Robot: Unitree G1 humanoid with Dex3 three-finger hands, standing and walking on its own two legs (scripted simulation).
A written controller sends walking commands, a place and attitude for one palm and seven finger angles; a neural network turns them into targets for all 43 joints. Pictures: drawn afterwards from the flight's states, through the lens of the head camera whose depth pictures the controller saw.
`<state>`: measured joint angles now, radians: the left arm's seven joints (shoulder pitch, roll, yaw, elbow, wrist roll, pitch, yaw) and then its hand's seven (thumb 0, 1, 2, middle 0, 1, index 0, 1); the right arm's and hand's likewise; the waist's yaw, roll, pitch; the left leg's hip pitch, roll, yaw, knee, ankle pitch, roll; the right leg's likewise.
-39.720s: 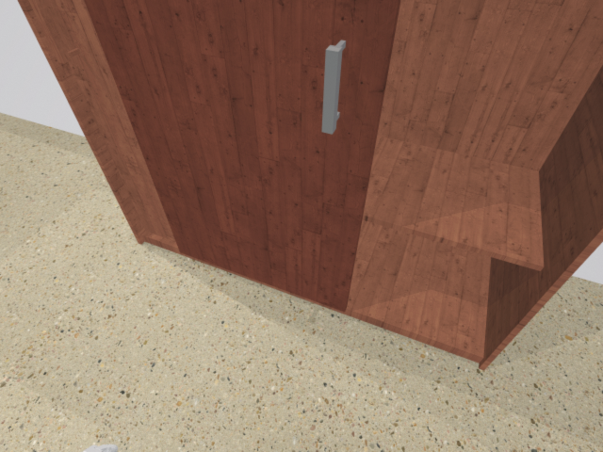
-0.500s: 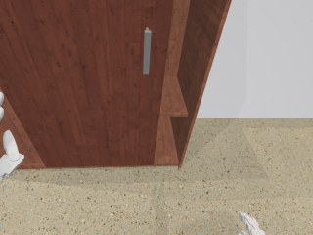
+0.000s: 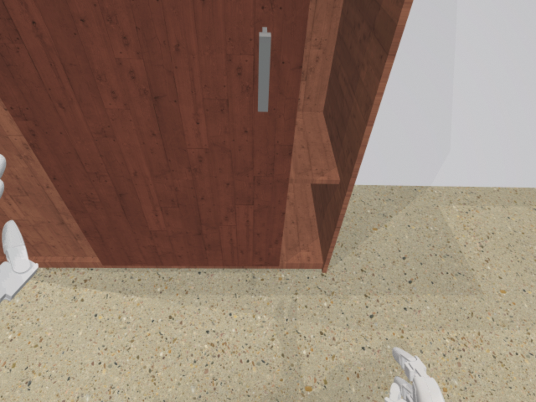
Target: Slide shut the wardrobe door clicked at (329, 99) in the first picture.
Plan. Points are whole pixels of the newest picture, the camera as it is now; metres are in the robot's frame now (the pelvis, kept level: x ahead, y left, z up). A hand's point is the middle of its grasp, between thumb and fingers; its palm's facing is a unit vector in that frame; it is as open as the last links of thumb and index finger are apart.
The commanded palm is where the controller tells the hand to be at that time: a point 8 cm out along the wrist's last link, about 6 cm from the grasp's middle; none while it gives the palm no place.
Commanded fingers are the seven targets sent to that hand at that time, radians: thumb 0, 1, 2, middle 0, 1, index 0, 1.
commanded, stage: stop stepping back and stand still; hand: left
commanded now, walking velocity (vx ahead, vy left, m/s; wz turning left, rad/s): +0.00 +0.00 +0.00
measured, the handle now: (263, 70) +0.75 +0.06 +0.15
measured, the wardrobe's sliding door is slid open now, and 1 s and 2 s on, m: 0.19 0.19 0.19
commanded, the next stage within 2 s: let the arm hang, fingers relaxed in 0.42 s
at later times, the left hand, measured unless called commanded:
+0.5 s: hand (43, 252) +0.23 +0.27 +0.17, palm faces +0.38 -0.78 -0.49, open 7.4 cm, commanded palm none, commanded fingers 0.00 0.90 0.90 -0.20 -0.30 -0.20 -0.30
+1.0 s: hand out of the picture -0.03 +0.21 -0.16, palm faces +0.02 -0.98 -0.21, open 7.1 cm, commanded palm none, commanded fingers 0.00 0.90 0.90 -0.20 -0.30 -0.20 -0.30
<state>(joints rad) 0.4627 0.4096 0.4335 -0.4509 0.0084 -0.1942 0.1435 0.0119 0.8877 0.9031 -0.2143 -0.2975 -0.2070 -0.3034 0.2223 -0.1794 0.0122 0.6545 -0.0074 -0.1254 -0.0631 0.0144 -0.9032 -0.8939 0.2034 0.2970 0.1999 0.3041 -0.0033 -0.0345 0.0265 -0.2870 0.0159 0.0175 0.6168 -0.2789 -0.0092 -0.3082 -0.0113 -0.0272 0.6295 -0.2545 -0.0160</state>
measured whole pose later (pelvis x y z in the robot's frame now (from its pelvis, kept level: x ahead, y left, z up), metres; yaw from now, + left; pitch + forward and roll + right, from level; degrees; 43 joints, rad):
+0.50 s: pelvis +0.02 +0.01 +0.01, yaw -1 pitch +0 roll +0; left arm 0.53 0.40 0.40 -0.47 -0.02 -0.20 0.13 0.01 0.89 0.90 -0.22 -0.30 -0.21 -0.30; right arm 0.16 -0.20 0.00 0.61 0.01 -0.09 -0.07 0.01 -0.90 -0.89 0.20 0.30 0.20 0.30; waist 0.01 -0.01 0.04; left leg -0.22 0.00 0.03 0.47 -0.25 0.01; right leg -0.26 -0.01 0.00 0.48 -0.22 0.00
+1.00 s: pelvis +0.01 +0.02 +0.02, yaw +0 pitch +0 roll -1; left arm 0.34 0.20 0.01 1.09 0.01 0.04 0.02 -0.01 0.96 0.90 -0.21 -0.30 -0.20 -0.30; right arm 0.34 -0.16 0.01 1.08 -0.03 0.04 -0.02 0.01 -0.91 -0.89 0.20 0.30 0.20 0.30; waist 0.00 -0.01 0.07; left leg -0.25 0.00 0.01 0.48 -0.22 0.02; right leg -0.25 -0.01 -0.03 0.43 -0.17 0.01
